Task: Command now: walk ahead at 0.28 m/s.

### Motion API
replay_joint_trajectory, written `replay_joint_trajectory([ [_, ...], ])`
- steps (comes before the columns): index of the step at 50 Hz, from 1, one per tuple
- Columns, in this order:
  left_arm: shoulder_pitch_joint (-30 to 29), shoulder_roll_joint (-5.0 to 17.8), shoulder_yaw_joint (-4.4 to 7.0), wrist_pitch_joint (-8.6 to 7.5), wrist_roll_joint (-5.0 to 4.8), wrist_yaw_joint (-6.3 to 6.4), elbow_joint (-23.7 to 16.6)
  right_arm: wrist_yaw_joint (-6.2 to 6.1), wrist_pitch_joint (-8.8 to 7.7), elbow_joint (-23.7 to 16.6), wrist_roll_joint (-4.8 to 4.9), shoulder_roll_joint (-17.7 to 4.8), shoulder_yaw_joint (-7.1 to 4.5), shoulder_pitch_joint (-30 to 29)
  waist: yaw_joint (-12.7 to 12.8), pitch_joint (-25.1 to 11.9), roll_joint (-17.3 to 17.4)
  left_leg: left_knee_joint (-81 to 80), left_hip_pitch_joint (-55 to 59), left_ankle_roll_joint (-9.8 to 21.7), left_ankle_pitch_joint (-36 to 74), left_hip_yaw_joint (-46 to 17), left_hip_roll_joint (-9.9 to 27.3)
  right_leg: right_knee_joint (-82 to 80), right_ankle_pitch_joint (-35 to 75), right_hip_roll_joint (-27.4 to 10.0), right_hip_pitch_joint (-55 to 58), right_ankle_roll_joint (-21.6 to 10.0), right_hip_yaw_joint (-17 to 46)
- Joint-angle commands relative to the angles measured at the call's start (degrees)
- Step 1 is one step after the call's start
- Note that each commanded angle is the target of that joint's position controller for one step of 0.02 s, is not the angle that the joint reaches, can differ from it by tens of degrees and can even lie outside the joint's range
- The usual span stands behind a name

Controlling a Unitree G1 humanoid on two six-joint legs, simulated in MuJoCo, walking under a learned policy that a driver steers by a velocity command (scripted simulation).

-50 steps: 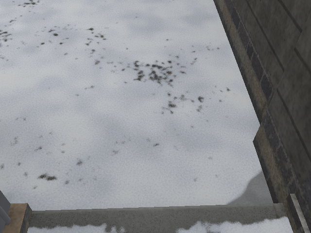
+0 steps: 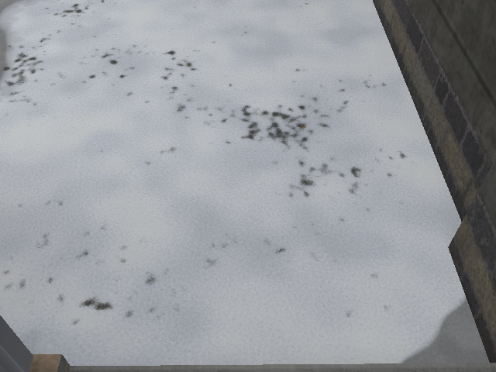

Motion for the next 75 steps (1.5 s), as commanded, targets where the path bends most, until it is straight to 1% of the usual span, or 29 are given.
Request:
replay_joint_trajectory([
  [1, 5.8, 6.4, 1.87, -2.07, -0.22, 0.23, -0.5, 0.22, -2.44, 0.0, 0.14, -3.5, -1.05, 5.4, 0.0, 7.7, -2.4, 3.2, -5.1, 4.8, 8.9, 3.5, -2.4, -3.0, 3.5, -2.5, -6.8, -8.2, 4.7],
  [5, 4.1, 3.5, 1.49, -3.88, -0.52, -0.76, -1.8, 1.21, -4.25, 1.5, 0.25, -5.3, -1.69, 12.0, -2.0, 6.0, 4.1, 6.0, -3.7, 10.1, 8.2, -6.0, 2.2, 16.6, 3.2, 0.7, -18.1, -6.9, 1.0],
  [7, -8.5, 2.5, 1.12, -5.64, -0.68, -1.76, -6.9, 2.23, -5.8, 3.1, -0.51, -11.6, -3.1, 21.4, -8.9, 5.4, 17.0, -7.6, 9.0, 20.8, 12.3, -33.6, 17.1, 36.7, -15.7, 3.1, -40.4, -5.0, -0.3],
  [8, -15.1, 3.5, 1.37, -6.61, -0.93, -1.99, -9.8, 2.3, -6.72, 2.7, -0.55, -11.6, -2.72, 20.7, -9.7, 8.7, 13.0, -8.1, 12.4, 21.7, 11.8, -41.1, 20.4, 38.2, -21.5, 0.1, -50.9, -5.6, 4.9],
  [10, -12.5, 5.4, 2.23, -6.7, -1.06, -2.53, -8.9, 1.97, -6.54, 1.8, -1.78, -9.9, -2.35, 16.2, -6.2, 6.9, 3.8, -1.1, 12.2, 17.4, 8.4, -35.8, 19.7, 35.3, -8.4, -4.7, -52.1, -4.8, 8.4],
  [14, -10.7, 3.6, 2.31, -4.59, -0.22, -3.57, -8.4, 0.65, -5.3, 0.2, -1.54, -4.5, -0.1, 10.3, -3.7, 6.9, 7.0, 7.0, -3.8, 9.8, -9.0, -20.4, 14.6, 28.4, 21.3, -6.1, -44.0, -2.9, 6.7],
  [16, -14.3, 4.1, 1.67, -4.58, 1.31, -4.6, -11.5, -0.4, -5.41, -3.3, -1.48, -7.7, -0.41, 2.5, -2.1, 7.7, 3.1, 4.4, -22.4, 5.4, -12.7, -9.7, 8.2, 7.4, 42.4, -5.0, -22.3, -3.2, 3.9],
  [19, -10.1, 5.8, 3.11, -2.24, -1.4, -4.14, -11.8, -2.17, -4.14, -0.9, -1.96, -10.9, -0.72, 0.3, 2.4, 2.3, 11.9, 10.8, -33.9, 3.6, -14.5, -1.4, 4.0, 5.6, 46.9, 1.5, 9.9, 3.3, -3.8],
  [22, 16.3, 11.1, 6.04, -0.42, 1.36, -3.08, -4.2, -0.52, -3.05, 1.3, -0.92, -9.8, -1.27, -3.4, 16.1, 1.3, 4.5, 48.4, -18.8, -1.4, -1.6, -3.8, 1.0, -9.8, 33.4, -6.4, 14.7, -1.2, 0.8],
  [23, 22.0, 10.8, 4.92, -1.53, 3.62, -3.86, -1.6, -0.17, -3.7, 2.7, -0.28, -3.8, -1.04, -0.9, 17.0, 2.7, -8.8, 76.4, -27.5, -1.6, -24.4, -6.9, -7.5, -5.6, 34.1, -11.1, 17.7, -3.5, 5.6],
  [25, 17.1, 11.0, 2.73, -2.71, 2.9, -5.49, -1.2, 1.14, -4.9, -1.3, 0.95, 3.6, -0.05, 15.5, 0.4, 0.7, -34.2, 85.5, -46.1, 3.8, -16.4, -8.4, -6.3, 4.3, 57.8, -16.4, 18.2, 2.3, 14.8],
  [26, 16.6, 16.0, 4.44, -2.45, 1.25, -5.96, 1.2, 0.32, -4.89, -5.1, 2.96, 3.9, 0.52, 14.8, -1.7, -3.3, -34.5, 86.9, -49.5, 3.3, -8.3, -4.5, -4.4, -13.1, 18.6, -25.3, 15.4, -3.2, 36.3],
  [27, 10.1, 7.3, 2.41, -2.44, 1.61, -6.4, 0.6, -0.98, -3.36, -6.1, 3.32, -0.2, -0.05, 5.3, 0.0, 2.3, -16.8, 85.7, -51.2, 5.6, 0.8, -2.1, -0.9, -21.5, -5.6, -22.4, 6.7, -1.4, 35.6],
  [29, -6.1, 4.9, 0.81, -5.9, 3.07, -6.08, -1.8, -0.64, -1.55, -6.0, 1.8, -4.1, -1.15, 5.1, -6.0, 7.7, -5.1, 66.0, -42.9, 8.4, 18.6, -10.8, 4.7, -15.0, -2.5, -22.1, -12.6, -3.3, 31.8],
  [30, -6.0, 1.7, -0.17, -6.77, 3.03, -5.65, -0.8, -0.06, -1.39, -5.5, 0.2, -5.8, -1.87, 4.5, -5.8, 7.4, -5.0, 60.7, -40.8, 8.4, 18.8, -11.6, 4.9, -11.2, 3.1, -19.5, -13.8, -3.0, 24.3],
  [36, 5.6, 7.7, 1.42, -6.14, 4.3, -1.83, 3.8, 2.48, -0.02, -12.0, -0.73, -4.7, -2.17, -5.6, -3.1, 5.2, -2.9, 36.9, -42.4, 5.0, 25.6, -9.7, 3.2, -12.2, 22.8, -17.9, -3.5, -7.1, 13.6],
  [38, 7.1, 4.7, 1.14, -6.43, 2.56, -1.12, 4.1, 3.62, -0.9, -14.2, -0.16, -6.9, -2.65, -11.4, -1.3, 6.4, -0.1, 23.0, -46.7, 6.5, 38.7, -12.7, 3.2, -9.7, 16.4, -15.2, 4.0, -2.8, 8.5],
  [42, 9.4, 2.5, 0.2, -6.07, 3.54, 1.11, 4.4, 6.32, -1.52, -16.7, -2.51, -2.8, -1.59, -18.9, 2.4, 8.7, -3.6, 7.3, -30.7, 5.0, 60.1, -3.8, -0.1, -5.0, 12.9, -10.9, -5.8, -1.8, -4.3],
  [50, 10.7, 6.1, 1.7, -2.78, 1.11, 0.32, 1.2, 8.61, -1.61, -22.1, -0.48, -1.7, 0.26, -29.7, 8.9, 13.2, -2.1, -7.9, -26.9, 3.4, 46.7, 3.6, 0.8, 10.7, 16.2, -13.0, 2.6, -5.9, -4.7],
  [54, 3.7, 8.4, 2.06, -3.26, 0.78, -1.33, 1.4, 7.59, -2.43, -10.7, -0.94, -9.8, -3.41, -3.3, -5.2, 1.1, 0.7, -19.3, 5.8, 7.5, 45.2, 10.5, -1.5, 45.1, 40.8, -10.6, 0.2, -5.1, -5.7],
  [55, 3.9, 8.2, 2.52, -4.12, 1.36, -1.91, 2.8, 7.12, -2.15, -5.8, -2.22, -13.2, -4.18, 7.7, -10.1, -1.5, 10.4, -16.2, 26.1, 12.7, 63.1, 4.6, 5.0, 73.9, 3.4, -3.3, -16.8, -2.5, -7.0],
  [56, 14.8, 0.5, 1.0, -5.55, 0.56, -2.9, 3.4, 6.9, -3.5, -6.6, -4.38, -13.4, -2.48, 7.6, -5.6, -12.6, 16.4, 11.3, 46.7, 19.7, 82.0, -5.8, 15.5, 88.1, -30.8, 1.3, -37.7, -2.1, 6.5],
  [57, 12.4, 6.8, 2.12, -6.98, -0.5, -3.73, 1.2, 7.18, -3.17, -6.2, -2.74, -11.2, -2.53, 10.4, -8.9, -20.9, 13.7, 8.3, 47.1, 25.5, 71.0, -12.1, 18.8, 84.0, -28.7, 0.3, -41.1, -1.5, 11.7],
  [59, -1.1, 7.3, 2.77, -6.34, -1.71, -1.91, -7.2, 6.63, -2.36, -6.2, -0.3, -12.9, -3.07, 1.7, -3.8, -10.4, 1.3, -10.0, 26.7, 24.3, 16.4, -24.9, 22.6, 74.2, -11.9, -3.9, -48.9, -0.9, 4.1],
  [60, -1.8, 7.7, 3.3, -4.96, -1.33, -0.66, -7.0, 6.45, -3.33, -9.4, -1.3, -7.9, -1.3, -7.5, -0.3, -5.4, -5.0, -13.1, 11.5, 21.5, 9.2, -24.3, 22.1, 61.6, 4.5, -5.4, -44.1, -1.4, 7.5],
  [62, -1.8, 5.0, 3.21, -2.45, 1.44, -0.25, -7.3, 5.75, -5.11, -10.4, -2.3, -6.6, -0.44, -14.3, 3.9, 2.3, -4.3, -15.0, -11.7, 20.0, 22.1, -19.4, 18.8, 45.8, 9.3, -8.6, -31.9, 1.8, 7.3],
  [65, 1.0, 5.6, 3.84, -3.27, 1.81, -1.56, -7.1, 2.95, -5.14, -7.5, -4.45, -12.0, -2.17, -7.6, 4.5, -2.4, 2.7, -10.1, -11.9, 18.8, 32.9, -12.4, 13.0, 34.9, 19.8, -8.1, -25.3, 3.9, 5.7],
  [68, -10.7, 7.3, 4.36, -3.81, 2.16, -2.87, -11.0, 0.42, -5.95, -4.8, -0.84, -7.5, -1.2, -1.7, 0.4, 1.1, 3.9, -5.9, -5.8, 15.6, 12.8, -9.6, 9.8, 15.5, 42.8, -9.5, -35.0, 2.3, 9.8],
  [75, -24.0, 6.4, 2.82, -3.53, 0.6, -6.36, -16.0, -0.31, -4.84, -6.6, -0.55, -8.3, -1.0, -0.6, -4.4, 6.0, 3.9, 5.7, -8.4, 12.6, -7.4, -10.6, 9.7, -0.5, 44.9, -7.0, -27.0, 0.3, 6.9],
])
